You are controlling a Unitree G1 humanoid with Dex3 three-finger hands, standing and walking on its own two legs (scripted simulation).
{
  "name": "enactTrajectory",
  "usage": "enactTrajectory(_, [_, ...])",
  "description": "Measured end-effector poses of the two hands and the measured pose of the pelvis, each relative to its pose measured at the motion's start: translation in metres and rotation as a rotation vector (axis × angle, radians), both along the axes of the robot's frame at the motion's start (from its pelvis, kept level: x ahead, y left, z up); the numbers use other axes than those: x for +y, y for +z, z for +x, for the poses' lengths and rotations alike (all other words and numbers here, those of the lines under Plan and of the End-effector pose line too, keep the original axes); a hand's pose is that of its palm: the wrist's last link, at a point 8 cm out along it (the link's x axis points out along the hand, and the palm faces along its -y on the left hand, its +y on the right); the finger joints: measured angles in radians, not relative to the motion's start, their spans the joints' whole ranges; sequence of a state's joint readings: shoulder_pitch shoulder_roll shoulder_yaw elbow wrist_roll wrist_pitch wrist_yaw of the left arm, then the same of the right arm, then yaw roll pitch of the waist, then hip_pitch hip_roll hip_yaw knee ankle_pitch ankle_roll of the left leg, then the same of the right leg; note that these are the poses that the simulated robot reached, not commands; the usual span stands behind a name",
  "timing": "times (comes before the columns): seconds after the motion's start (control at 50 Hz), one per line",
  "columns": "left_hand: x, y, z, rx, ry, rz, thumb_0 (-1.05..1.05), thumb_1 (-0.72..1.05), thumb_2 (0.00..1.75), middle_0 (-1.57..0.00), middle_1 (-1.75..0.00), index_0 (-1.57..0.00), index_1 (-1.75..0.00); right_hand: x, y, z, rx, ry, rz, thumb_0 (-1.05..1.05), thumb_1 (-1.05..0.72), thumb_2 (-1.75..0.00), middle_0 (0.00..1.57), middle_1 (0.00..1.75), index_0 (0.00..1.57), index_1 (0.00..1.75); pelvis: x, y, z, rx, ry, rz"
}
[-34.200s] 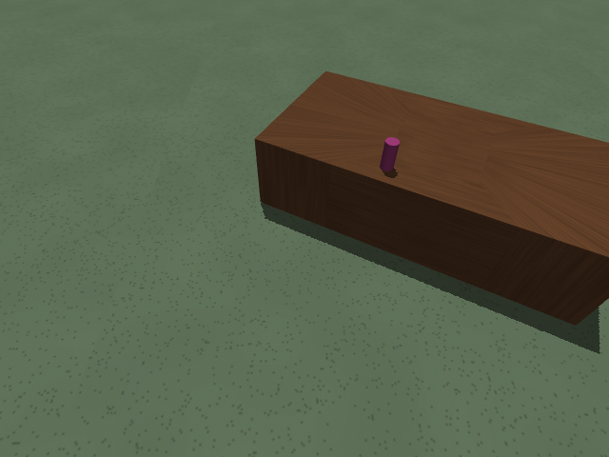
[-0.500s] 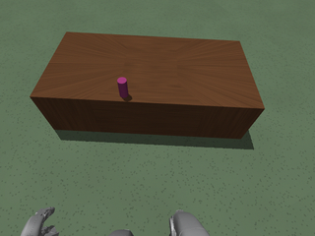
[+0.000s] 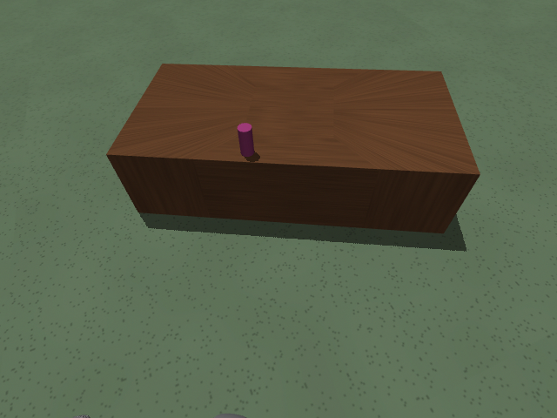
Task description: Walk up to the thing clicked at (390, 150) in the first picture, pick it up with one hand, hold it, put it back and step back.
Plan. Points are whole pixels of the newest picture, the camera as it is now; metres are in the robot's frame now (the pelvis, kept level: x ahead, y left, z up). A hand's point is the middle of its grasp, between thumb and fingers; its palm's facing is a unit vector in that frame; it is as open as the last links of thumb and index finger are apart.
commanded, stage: step back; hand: left
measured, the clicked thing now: (246, 140) +1.04 +0.19 -0.34
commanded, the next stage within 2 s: stand in 0.92 s
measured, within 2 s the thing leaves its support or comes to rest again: neither
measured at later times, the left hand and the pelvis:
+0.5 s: hand out of the picture +0.06 +0.27 -0.14, palm faces +0.01 -0.94 -0.35, open 7.4 cm; pelvis +0.00 +0.01 +0.01, yaw +0 degrees
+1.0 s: hand (114, 407) +0.15 +0.27 -0.13, palm faces -0.05 -0.93 -0.36, open 7.4 cm; pelvis +0.03 +0.02 +0.02, yaw -2 degrees
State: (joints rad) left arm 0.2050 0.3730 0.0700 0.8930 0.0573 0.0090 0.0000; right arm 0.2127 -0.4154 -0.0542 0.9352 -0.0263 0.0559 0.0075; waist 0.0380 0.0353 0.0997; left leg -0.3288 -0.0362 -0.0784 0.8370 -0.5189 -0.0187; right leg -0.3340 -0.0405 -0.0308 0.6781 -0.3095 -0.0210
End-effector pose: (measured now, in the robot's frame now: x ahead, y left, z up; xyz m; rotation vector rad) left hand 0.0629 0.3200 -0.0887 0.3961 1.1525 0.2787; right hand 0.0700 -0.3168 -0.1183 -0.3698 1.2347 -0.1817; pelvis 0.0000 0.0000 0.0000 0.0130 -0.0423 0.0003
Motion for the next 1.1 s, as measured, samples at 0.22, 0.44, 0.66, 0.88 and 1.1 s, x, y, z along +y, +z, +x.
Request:
enactTrajectory(0.22, [0.011,-0.008,-0.029,0.053,0.001,-0.056,0.01,0.9,0.9,-0.21,-0.3,-0.21,-0.3,0.022,0.015,-0.049,-0.009,-0.038,0.022,0.01,-0.9,-0.9,0.2,0.3,0.21,0.3,0.006,0.009,-0.019,-0.009,-0.01,-0.002])
enactTrajectory(0.44, [-0.011,-0.01,-0.021,0.005,-0.001,-0.086,0.01,0.9,0.89,-0.21,-0.3,-0.21,-0.3,0.013,0.013,-0.019,-0.034,-0.019,0.011,0.0,-0.9,-0.9,0.2,0.3,0.2,0.3,0.007,0.009,-0.011,-0.008,-0.007,-0.027])
enactTrajectory(0.66, [0.008,-0.02,0.024,0.034,-0.026,-0.105,0.01,0.9,0.89,-0.21,-0.3,-0.21,-0.3,0.04,0.02,0.015,-0.055,-0.038,0.014,0.0,-0.9,-0.9,0.2,0.3,0.2,0.3,0.023,0.01,0.017,0.006,-0.03,-0.022])
enactTrajectory(0.88, [0.005,-0.008,0.073,-0.016,-0.066,-0.082,0.01,0.9,0.9,-0.21,-0.3,-0.21,-0.3,0.049,0.022,0.058,-0.123,-0.055,0.045,0.0,-0.9,-0.9,0.2,0.3,0.21,0.3,0.025,0.015,0.031,0.01,-0.047,-0.013])
enactTrajectory(1.1, [-0.011,0.0,0.081,-0.016,-0.09,-0.105,0.01,0.9,0.9,-0.21,-0.3,-0.21,-0.3,0.042,0.028,0.05,-0.112,-0.078,0.054,0.0,-0.9,-0.9,0.2,0.3,0.2,0.3,0.021,0.024,0.028,-0.005,-0.041,-0.01])
